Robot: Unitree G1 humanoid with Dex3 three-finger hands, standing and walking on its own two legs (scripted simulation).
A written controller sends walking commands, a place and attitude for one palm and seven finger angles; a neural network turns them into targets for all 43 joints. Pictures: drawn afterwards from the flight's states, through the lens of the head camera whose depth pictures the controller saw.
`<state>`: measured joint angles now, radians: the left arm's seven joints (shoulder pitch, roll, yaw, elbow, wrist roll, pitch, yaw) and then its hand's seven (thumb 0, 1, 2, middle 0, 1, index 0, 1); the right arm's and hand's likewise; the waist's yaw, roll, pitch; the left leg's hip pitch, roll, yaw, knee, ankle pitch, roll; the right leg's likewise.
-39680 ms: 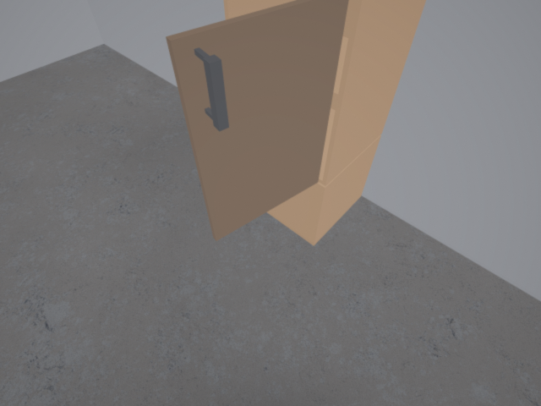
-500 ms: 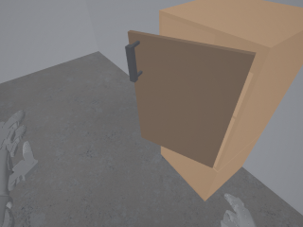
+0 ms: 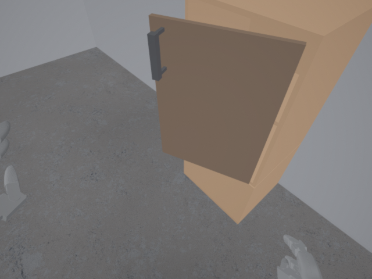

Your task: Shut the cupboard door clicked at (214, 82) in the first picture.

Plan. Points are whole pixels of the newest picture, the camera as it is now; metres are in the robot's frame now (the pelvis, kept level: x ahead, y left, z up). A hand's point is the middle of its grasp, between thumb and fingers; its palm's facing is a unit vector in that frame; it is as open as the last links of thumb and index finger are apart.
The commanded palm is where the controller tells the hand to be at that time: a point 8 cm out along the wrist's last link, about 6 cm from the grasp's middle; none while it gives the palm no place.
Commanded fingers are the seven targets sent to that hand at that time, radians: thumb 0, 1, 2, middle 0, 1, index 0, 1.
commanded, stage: step back with the hand held close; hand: left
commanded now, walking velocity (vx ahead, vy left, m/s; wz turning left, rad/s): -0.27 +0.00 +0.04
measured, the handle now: (158, 54) +0.67 +0.13 +0.16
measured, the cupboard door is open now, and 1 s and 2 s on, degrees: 24 24 24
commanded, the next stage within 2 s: stop stepping back and stand still in 0.78 s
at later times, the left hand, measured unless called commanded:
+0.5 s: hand out of the picture +0.12 +0.28 +0.17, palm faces +0.48 -0.77 -0.42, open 7.4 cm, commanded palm +0.05 +0.31 +0.18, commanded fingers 0.00 0.90 0.90 -0.20 -0.30 -0.20 -0.30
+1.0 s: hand out of the picture +0.03 +0.28 +0.18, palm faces +0.34 -0.83 -0.43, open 7.4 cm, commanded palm -0.04 +0.33 +0.18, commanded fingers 0.00 0.90 0.90 -0.20 -0.30 -0.20 -0.30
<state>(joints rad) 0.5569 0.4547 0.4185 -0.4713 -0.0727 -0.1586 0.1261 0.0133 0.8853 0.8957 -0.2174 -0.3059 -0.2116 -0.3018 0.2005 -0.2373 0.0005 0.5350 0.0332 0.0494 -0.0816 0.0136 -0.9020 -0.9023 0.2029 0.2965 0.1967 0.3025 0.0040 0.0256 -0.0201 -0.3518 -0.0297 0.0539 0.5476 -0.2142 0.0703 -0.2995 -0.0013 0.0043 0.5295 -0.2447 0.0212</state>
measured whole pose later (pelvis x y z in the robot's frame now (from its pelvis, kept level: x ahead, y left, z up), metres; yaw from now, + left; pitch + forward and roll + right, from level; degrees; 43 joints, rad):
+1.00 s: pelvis -0.17 +0.02 -0.01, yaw +2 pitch -1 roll -6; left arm 0.55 0.53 0.45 -0.57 -0.09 -0.24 0.11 0.01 0.88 0.90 -0.22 -0.31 -0.21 -0.30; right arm 0.22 -0.18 0.01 0.61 0.00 -0.06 -0.06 0.01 -0.90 -0.90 0.21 0.30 0.20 0.30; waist -0.07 0.01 -0.02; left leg -0.56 0.03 0.03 0.50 -0.11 0.00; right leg -0.14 0.05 -0.04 0.54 -0.46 -0.02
